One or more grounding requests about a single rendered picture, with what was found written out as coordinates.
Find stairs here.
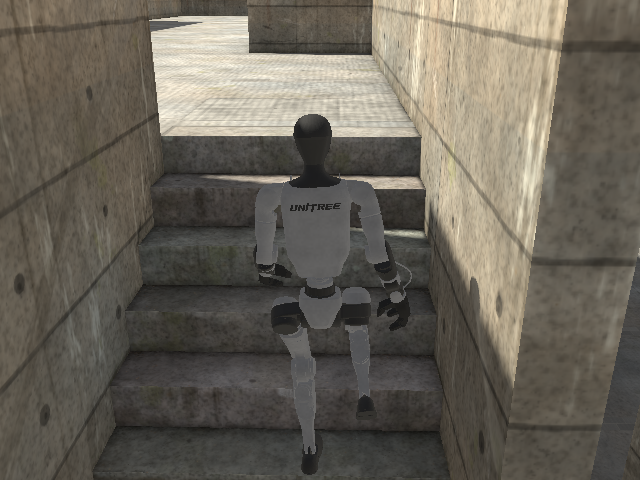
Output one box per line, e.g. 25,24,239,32
92,136,451,480

